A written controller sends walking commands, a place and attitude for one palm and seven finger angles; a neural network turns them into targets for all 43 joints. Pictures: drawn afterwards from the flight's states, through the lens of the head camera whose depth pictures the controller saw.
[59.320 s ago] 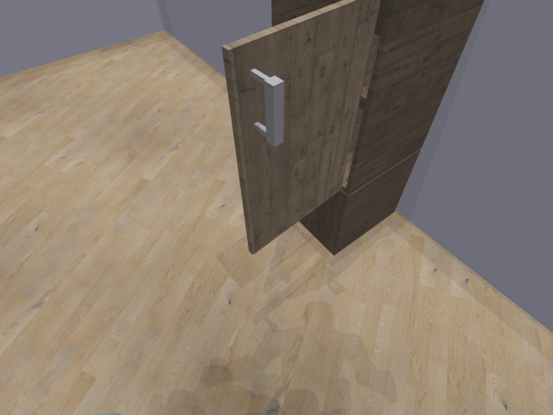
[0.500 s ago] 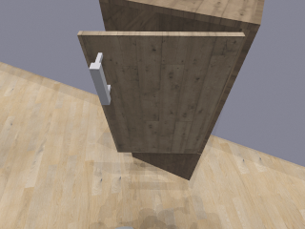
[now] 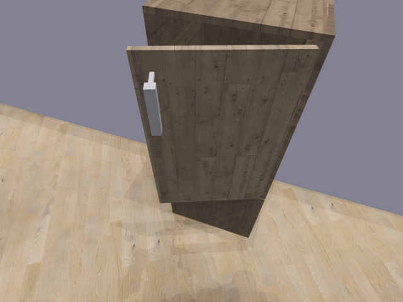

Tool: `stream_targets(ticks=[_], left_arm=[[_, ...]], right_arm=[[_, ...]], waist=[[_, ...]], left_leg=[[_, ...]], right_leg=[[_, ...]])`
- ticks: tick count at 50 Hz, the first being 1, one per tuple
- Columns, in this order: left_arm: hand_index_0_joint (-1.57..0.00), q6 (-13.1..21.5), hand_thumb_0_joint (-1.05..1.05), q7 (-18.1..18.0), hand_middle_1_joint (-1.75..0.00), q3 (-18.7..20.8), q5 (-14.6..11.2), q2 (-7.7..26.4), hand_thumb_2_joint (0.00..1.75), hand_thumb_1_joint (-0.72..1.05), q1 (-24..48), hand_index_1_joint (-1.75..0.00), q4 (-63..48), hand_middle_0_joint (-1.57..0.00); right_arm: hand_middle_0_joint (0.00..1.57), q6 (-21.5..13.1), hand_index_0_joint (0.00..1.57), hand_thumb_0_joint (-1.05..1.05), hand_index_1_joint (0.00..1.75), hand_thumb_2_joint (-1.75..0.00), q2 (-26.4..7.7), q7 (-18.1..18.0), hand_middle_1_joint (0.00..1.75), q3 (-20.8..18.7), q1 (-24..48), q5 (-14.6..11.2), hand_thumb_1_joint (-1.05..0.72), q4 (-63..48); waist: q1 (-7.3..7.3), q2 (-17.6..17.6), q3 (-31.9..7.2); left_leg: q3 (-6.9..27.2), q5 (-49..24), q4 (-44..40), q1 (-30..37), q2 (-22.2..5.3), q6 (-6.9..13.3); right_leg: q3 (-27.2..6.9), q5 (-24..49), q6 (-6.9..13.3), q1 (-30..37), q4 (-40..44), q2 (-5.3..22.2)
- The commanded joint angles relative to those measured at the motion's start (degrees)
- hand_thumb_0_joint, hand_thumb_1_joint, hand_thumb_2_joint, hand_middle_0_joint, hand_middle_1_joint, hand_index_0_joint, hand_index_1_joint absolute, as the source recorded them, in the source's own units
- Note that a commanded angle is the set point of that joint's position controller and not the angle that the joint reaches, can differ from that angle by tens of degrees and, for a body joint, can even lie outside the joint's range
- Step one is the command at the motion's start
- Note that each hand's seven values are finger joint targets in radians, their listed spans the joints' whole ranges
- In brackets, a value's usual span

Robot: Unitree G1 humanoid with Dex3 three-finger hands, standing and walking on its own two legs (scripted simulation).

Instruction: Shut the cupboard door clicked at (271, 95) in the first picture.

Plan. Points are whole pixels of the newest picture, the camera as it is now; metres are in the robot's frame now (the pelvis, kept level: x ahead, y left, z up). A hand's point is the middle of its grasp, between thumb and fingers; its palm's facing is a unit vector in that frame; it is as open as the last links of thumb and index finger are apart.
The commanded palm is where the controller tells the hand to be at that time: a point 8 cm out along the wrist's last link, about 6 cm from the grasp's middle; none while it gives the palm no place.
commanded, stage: come to a stop and stand still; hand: left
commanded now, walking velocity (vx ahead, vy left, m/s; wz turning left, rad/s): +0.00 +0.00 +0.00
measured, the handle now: (154, 104) +0.48 +0.13 +0.14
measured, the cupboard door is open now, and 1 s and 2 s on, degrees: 22 22 22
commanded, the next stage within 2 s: look again from close up in 0.10 s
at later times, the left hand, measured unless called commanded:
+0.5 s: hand out of the picture +0.05 +0.19 -0.18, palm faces -0.01 -0.98 -0.20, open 7.3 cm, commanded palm none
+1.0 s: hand out of the picture +0.09 +0.19 -0.17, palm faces -0.01 -0.97 -0.24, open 7.3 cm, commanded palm none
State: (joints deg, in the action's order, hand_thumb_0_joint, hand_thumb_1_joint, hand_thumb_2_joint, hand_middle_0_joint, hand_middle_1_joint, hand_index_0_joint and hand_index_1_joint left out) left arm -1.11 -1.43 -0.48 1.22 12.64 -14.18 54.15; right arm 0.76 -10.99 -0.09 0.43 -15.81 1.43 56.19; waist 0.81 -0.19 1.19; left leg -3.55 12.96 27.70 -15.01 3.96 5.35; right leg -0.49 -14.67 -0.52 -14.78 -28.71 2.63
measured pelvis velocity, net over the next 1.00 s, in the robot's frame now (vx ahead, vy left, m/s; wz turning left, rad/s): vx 0.05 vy -0.01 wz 0.02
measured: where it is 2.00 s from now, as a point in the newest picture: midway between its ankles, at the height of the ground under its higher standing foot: outside the picture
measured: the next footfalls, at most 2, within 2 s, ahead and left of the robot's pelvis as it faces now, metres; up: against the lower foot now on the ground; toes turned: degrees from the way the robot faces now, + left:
right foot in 1.66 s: +0.13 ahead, -0.26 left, +0.00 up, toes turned +7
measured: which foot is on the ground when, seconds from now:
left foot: down 0.00-1.00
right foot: down 0.00-1.00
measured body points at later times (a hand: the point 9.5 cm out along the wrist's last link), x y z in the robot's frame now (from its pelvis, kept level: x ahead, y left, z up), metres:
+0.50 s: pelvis +0.03 +0.00 +0.00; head +0.05 +0.02 +0.45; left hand +0.05 +0.24 -0.16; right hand +0.09 -0.24 -0.14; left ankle +0.02 +0.06 -0.74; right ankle +0.02 -0.15 -0.74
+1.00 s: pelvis +0.05 -0.01 +0.00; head +0.07 +0.00 +0.45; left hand +0.09 +0.24 -0.15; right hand +0.09 -0.25 -0.15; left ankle +0.02 +0.06 -0.74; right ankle +0.02 -0.15 -0.74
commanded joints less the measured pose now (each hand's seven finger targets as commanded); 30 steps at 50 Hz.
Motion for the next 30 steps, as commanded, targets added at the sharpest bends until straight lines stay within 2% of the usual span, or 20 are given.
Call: stream_targets(ticks=[1, 6, 11, 14, 17, 20, 23, 26, 30], left_arm=[[-0.2, 1.34, 0.0, -0.39, -0.3, 1.23, 0.04, 5.71, 0.9, 0.9, -2.43, -0.3, -1.44, -0.2], [-0.2, 2.02, 0.0, -0.47, -0.3, 0.86, -0.09, 5.63, 0.9, 0.9, -3.32, -0.3, 0.93, -0.2], [-0.2, 2.24, 0.0, -0.61, -0.3, 0.7, -0.21, 6.14, 0.9, 0.9, -3.65, -0.3, 2.87, -0.2], [-0.2, 2.33, 0.0, -0.75, -0.3, 0.68, -0.17, 6.15, 0.9, 0.9, -3.83, -0.3, 3.74, -0.2], [-0.2, 2.25, 0.0, -0.83, -0.3, 0.69, -0.31, 6.4, 0.9, 0.9, -3.56, -0.3, 4.44, -0.2], [-0.2, 2.15, 0.0, -0.91, -0.3, 0.76, -0.22, 6.53, 0.9, 0.9, -3.16, -0.3, 4.74, -0.2], [-0.2, 1.93, 0.0, -0.85, -0.3, 0.75, -0.28, 6.62, 0.9, 0.9, -2.59, -0.3, 4.83, -0.2], [-0.2, 1.98, 0.0, -0.85, -0.3, 0.89, -0.21, 7.27, 0.9, 0.9, -1.88, -0.3, 4.63, -0.2], [-0.2, 1.83, 0.0, -0.78, -0.3, 0.99, -0.23, 7.61, 0.9, 0.9, -0.97, -0.3, 4.26, -0.2]], right_arm=[[0.2, -1.85, 0.2, 0.0, 0.3, -0.9, -8.51, -0.45, 0.3, -1.94, 1.13, -0.31, -0.9, -2.88], [0.2, -2.45, 0.2, 0.0, 0.3, -0.9, -8.41, -0.6, 0.3, -1.67, 0.75, -0.64, -0.9, -0.88], [0.2, -2.98, 0.2, 0.0, 0.3, -0.9, -8.72, -0.86, 0.3, -1.48, 1.11, -0.97, -0.9, 0.79], [0.2, -3.14, 0.2, 0.0, 0.3, -0.9, -8.56, -1.05, 0.3, -1.48, 1.34, -1.1, -0.9, 1.49], [0.2, -3.33, 0.2, 0.0, 0.3, -0.9, -8.93, -1.26, 0.3, -1.39, 1.84, -1.09, -0.9, 2.07], [0.2, -3.35, 0.2, 0.0, 0.3, -0.9, -8.99, -1.39, 0.3, -1.42, 2.44, -1.1, -0.9, 2.5], [0.2, -3.23, 0.2, 0.0, 0.3, -0.9, -9.14, -1.4, 0.3, -1.39, 3.15, -1.0, -0.9, 2.65], [0.2, -3.25, 0.2, 0.0, 0.3, -0.9, -9.49, -1.41, 0.3, -1.46, 3.8, -0.98, -0.9, 2.6], [0.2, -3.23, 0.2, 0.0, 0.3, -0.9, -9.92, -1.42, 0.3, -1.43, 4.63, -0.92, -0.9, 2.73]], waist=[[-1.18, -1.32, 1.68], [-1.04, 0.72, 0.46], [-0.93, -0.3, -0.41], [-1.01, 1.01, -0.38], [-0.88, -0.44, -1.83], [-0.92, -0.34, -0.92], [-1.07, -0.77, -0.8], [-1.11, 0.23, -0.6], [-1.22, -0.57, -0.11]], left_leg=[[14.28, 15.38, -13.82, -4.33, -10.16, -0.89], [12.31, 7.78, -11.73, -0.85, -9.71, -1.13], [10.55, -0.79, -9.68, 2.21, -9.58, -1.3], [9.77, -5.81, -8.3, 3.36, -9.48, -1.21], [9.46, -10.49, -7.46, 5.5, -9.56, -1.37], [9.15, -12.71, -7.13, 5.61, -9.64, -1.44], [9.34, -11.64, -7.73, 5.78, -9.83, -1.54], [9.33, -13.26, -7.38, 5.76, -9.66, -1.54], [9.42, -13.52, -7.9, 5.71, -9.73, -1.66]], right_leg=[[-2.65, -5.29, 2.71, 1.2, 3.49, 0.97], [-3.96, -0.88, 2.84, 1.98, 4.89, 2.2], [-3.89, 3.02, 2.41, 2.75, 4.99, 2.65], [-3.76, 5.65, 2.2, 3.43, 4.96, 2.88], [-3.85, 7.04, 2.0, 3.93, 4.46, 2.9], [-3.5, 7.67, 1.82, 4.0, 4.43, 2.96], [-3.35, 6.45, 1.68, 4.07, 4.58, 2.83], [-3.42, 7.98, 1.74, 4.66, 4.63, 3.11], [-3.29, 7.58, 1.66, 4.71, 4.73, 3.08]])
